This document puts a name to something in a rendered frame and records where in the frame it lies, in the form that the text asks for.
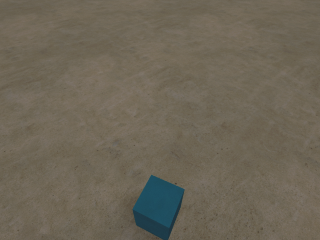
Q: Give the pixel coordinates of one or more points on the carton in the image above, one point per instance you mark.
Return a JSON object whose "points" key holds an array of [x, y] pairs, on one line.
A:
{"points": [[158, 206]]}

